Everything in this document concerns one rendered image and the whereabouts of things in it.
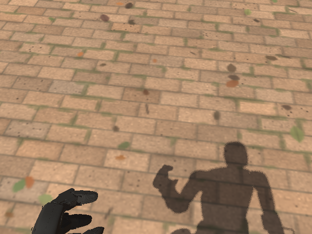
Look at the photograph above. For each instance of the robot left hand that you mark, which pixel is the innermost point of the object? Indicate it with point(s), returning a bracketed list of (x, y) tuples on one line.
[(53, 219)]

